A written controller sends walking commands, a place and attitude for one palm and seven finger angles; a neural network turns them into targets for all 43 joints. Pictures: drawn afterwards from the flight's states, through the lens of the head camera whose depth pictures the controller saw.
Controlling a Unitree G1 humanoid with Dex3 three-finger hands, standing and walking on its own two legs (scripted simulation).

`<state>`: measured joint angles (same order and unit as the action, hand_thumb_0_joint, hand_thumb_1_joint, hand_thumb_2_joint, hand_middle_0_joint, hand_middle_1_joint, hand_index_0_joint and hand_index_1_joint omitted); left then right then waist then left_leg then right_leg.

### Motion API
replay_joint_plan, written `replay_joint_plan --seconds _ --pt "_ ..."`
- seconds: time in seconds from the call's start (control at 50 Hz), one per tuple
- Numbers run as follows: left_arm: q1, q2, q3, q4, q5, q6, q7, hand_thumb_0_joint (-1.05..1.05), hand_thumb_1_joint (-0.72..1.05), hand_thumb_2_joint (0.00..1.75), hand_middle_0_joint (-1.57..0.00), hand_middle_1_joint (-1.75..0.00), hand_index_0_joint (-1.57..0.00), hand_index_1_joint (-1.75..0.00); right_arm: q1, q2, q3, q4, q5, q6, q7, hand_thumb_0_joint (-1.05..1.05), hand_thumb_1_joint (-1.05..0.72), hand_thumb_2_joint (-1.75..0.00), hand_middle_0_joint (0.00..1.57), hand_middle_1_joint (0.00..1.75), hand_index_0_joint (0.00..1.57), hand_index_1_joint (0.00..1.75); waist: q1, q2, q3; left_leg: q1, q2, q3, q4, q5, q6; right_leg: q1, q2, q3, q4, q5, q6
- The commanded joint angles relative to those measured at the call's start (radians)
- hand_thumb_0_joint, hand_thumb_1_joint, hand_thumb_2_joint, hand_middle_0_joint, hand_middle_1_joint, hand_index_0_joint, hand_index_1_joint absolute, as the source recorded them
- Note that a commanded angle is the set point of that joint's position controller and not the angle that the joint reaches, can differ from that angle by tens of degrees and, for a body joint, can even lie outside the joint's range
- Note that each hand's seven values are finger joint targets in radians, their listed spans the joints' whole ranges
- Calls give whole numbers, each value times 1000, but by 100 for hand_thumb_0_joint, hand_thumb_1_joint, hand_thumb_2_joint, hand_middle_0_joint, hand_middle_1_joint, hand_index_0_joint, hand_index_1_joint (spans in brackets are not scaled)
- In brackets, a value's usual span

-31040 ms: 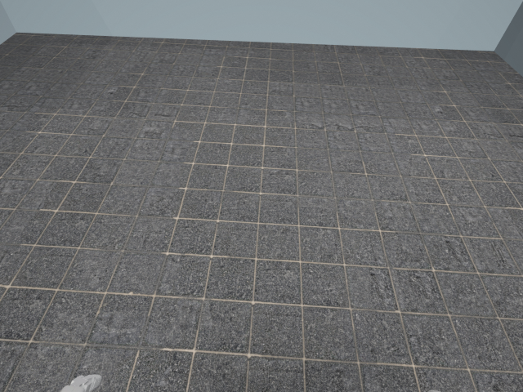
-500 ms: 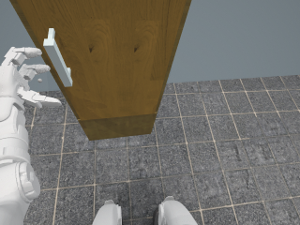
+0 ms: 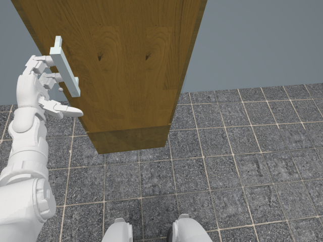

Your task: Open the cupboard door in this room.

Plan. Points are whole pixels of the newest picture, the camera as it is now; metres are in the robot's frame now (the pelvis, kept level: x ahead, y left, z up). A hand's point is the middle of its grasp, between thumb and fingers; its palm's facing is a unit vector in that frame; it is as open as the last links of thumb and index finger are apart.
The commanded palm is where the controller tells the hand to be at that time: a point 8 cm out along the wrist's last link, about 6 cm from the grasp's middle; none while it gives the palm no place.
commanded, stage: slide the fingers in behind the handle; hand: left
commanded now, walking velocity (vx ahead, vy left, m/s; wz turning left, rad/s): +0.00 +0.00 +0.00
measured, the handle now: (67, 69) +0.53 +0.22 +0.06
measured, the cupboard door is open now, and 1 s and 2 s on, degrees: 0 0 7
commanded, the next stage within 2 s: close the thumb around the handle in 0.80 s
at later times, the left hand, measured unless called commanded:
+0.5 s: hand (75, 89) +0.47 +0.20 +0.06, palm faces +0.10 -1.00 -0.01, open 14.0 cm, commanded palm +0.44 +0.24 +0.06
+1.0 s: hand (74, 88) +0.47 +0.20 +0.05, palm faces +0.10 -0.99 -0.01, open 13.8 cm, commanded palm +0.44 +0.24 +0.06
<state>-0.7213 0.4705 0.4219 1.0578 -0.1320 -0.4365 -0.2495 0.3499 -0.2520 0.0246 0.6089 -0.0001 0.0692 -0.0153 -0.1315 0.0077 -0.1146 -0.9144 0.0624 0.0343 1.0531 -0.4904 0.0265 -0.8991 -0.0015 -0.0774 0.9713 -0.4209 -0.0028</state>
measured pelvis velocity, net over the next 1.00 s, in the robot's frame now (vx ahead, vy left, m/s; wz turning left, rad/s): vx -0.01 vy -0.01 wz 0.01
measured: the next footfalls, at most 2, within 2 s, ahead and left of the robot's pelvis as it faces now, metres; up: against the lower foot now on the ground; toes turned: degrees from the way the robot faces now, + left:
none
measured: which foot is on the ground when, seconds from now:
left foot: down 0.00-1.00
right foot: down 0.00-1.00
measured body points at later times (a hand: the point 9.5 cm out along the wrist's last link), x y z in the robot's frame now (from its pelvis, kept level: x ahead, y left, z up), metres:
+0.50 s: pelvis +0.00 +0.00 +0.00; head +0.11 +0.02 +0.43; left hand +0.46 +0.25 +0.06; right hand +0.04 -0.27 -0.11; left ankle +0.00 +0.10 -0.67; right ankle +0.02 -0.12 -0.67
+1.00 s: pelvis -0.01 -0.01 +0.00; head +0.11 +0.02 +0.43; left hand +0.46 +0.25 +0.06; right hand +0.03 -0.27 -0.12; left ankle +0.00 +0.10 -0.67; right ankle +0.02 -0.12 -0.67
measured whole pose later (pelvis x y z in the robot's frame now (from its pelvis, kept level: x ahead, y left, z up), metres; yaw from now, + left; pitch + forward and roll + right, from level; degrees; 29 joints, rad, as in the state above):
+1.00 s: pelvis -0.01 -0.01 +0.00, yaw +0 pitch +20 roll -3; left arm -0.78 0.44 0.38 1.11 -0.11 -0.46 -0.18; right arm 0.35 -0.26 0.02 0.62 -0.01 0.05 -0.01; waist -0.14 0.01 -0.11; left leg -0.94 0.06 0.03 1.07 -0.48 0.02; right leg -0.93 0.00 -0.08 1.00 -0.43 -0.01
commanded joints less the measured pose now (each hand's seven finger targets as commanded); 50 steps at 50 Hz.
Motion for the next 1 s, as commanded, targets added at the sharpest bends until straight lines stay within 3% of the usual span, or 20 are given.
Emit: replay_joint_plan --seconds 0.0,0.04,0.06,0.12,0.2,0.22,0.28,0.34,0.38,0.44,0.48,0.54,0.58,0.6,0.64,0.7,0.76,0.88,0.96,0.98 --pt "-372 228 12 -246 -16 -75 8 0 -50 30 -30 -120 -30 -120 129 -175 -66 -62 0 -20 -4 0 -90 -90 20 30 20 30 11 132 -452 337 -33 -63 -125 453 -12 217 44 39 -82 342 -14" --pt "-352 218 7 -246 -19 -77 9 0 -50 30 -30 -120 -30 -120 133 -179 -67 -63 0 -20 -2 0 -90 -90 20 30 20 30 14 124 -448 351 -31 -71 -127 466 -14 205 46 34 -78 335 -19" --pt "-363 168 -32 -219 -20 -70 8 0 -50 30 -30 -120 -30 -120 127 -173 -65 -58 2 -20 0 0 -90 -90 20 30 20 30 -1 113 -419 340 -31 -68 -130 438 -13 187 45 32 -86 319 -15" --pt "-385 204 -3 -214 -18 -68 20 0 -50 30 -30 -120 -30 -120 129 -181 -68 -53 1 -20 -3 0 -90 -90 20 30 20 30 5 107 -413 314 -35 -68 -135 389 -12 193 42 36 -88 293 -17" --pt "-449 154 -52 -190 -1 -80 36 0 -50 30 -30 -120 -30 -120 126 -176 -67 -39 -2 -26 -1 0 -90 -90 20 30 20 30 -19 109 -381 316 -34 -77 -129 349 -13 139 40 32 -88 248 -17" --pt "-450 147 -53 -197 -3 -83 39 0 -50 30 -30 -120 -30 -120 130 -177 -68 -41 -4 -27 -1 0 -90 -90 20 30 20 30 -18 90 -401 316 -36 -78 -130 350 -11 152 40 33 -87 252 -16" --pt "-434 142 -48 -216 -6 -92 47 0 -50 30 -30 -120 -30 -120 129 -174 -70 -42 -5 -30 3 0 -90 -90 20 30 20 30 -2 131 -462 356 -36 -77 -120 411 -17 160 40 33 -74 289 -19" --pt "-413 178 -18 -183 0 -84 64 0 -50 30 -30 -120 -30 -120 132 -178 -66 -44 -6 -27 3 0 -90 -90 20 30 20 30 1 73 -422 295 -39 -73 -123 377 -11 190 41 36 -76 289 -17" --pt "-450 149 -46 -209 13 -87 76 0 -50 30 -30 -120 -30 -120 126 -170 -67 -47 -6 -27 6 0 -90 -90 20 30 20 30 -4 120 -430 309 -41 -68 -125 375 -12 176 38 38 -75 287 -16" --pt "-420 220 16 -231 18 -102 93 0 -50 30 -30 -120 -30 -120 133 -176 -68 -54 -11 -26 6 0 -90 -90 20 30 20 30 19 96 -470 306 -42 -69 -121 399 -11 221 40 43 -66 313 -18" --pt "-407 175 -13 -220 16 -101 92 0 -50 30 -30 -120 -30 -120 123 -167 -65 -58 -7 -27 8 0 -90 -90 20 30 20 30 11 109 -452 297 -43 -58 -123 383 -12 217 40 45 -73 311 -14" --pt "-410 194 -3 -181 15 -94 85 0 -50 30 -30 -120 -30 -120 128 -173 -64 -55 -6 -27 5 0 -90 -90 20 30 20 30 3 68 -399 243 -46 -54 -128 325 -6 229 39 50 -84 288 -15" --pt "-459 182 -20 -195 15 -93 78 0 -50 30 -30 -120 -30 -120 128 -173 -65 -51 -6 -30 1 0 -90 -90 20 30 20 30 -11 79 -417 253 -45 -54 -126 315 -5 215 37 53 -85 280 -11" --pt "-440 198 -5 -195 13 -95 75 0 -50 30 -30 -120 -30 -120 131 -174 -66 -50 -5 -31 0 0 -90 -90 20 30 20 30 3 92 -432 262 -46 -55 -128 327 -7 228 37 53 -84 285 -14" --pt "-432 160 -35 -211 6 -102 64 0 -50 30 -30 -120 -30 -120 133 -171 -66 -51 -6 -33 1 0 -90 -90 20 30 20 30 -3 104 -456 295 -44 -59 -121 365 -7 215 40 49 -76 306 -17" --pt "-436 163 -27 -163 -1 -92 62 0 -50 30 -30 -120 -30 -120 135 -175 -67 -37 -4 -33 1 0 -90 -90 20 30 20 30 -12 61 -405 262 -42 -60 -123 322 -6 196 39 47 -90 271 -11" --pt "-440 190 -10 -166 6 -89 63 0 -50 30 -30 -120 -30 -120 137 -177 -67 -40 -5 -32 -2 0 -90 -90 20 30 20 30 0 96 -435 263 -46 -59 -120 330 -6 205 36 51 -81 277 -14" --pt "-469 188 -23 -170 15 -94 71 0 -50 30 -30 -120 -30 -120 134 -175 -64 -39 -5 -33 -2 0 -90 -90 20 30 20 30 -13 96 -425 262 -44 -63 -114 329 -6 185 37 50 -77 272 -13" --pt "-476 233 10 -181 15 -95 76 0 -28 40 -32 -122 -32 -122 140 -183 -64 -42 -8 -33 -3 0 -90 -90 20 30 20 30 -6 100 -466 276 -43 -68 -111 350 -6 196 37 50 -70 284 -13" --pt "-475 198 -18 -180 17 -93 73 0 -22 42 -32 -123 -32 -123 137 -176 -63 -44 -7 -33 -3 0 -90 -90 20 30 20 30 -8 121 -460 282 -44 -65 -111 357 -8 190 37 49 -69 287 -14"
